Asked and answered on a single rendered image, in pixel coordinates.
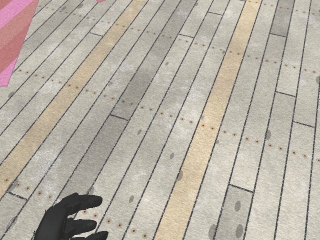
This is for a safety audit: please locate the robot left hand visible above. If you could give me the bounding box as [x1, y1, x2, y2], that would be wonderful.
[33, 192, 109, 240]

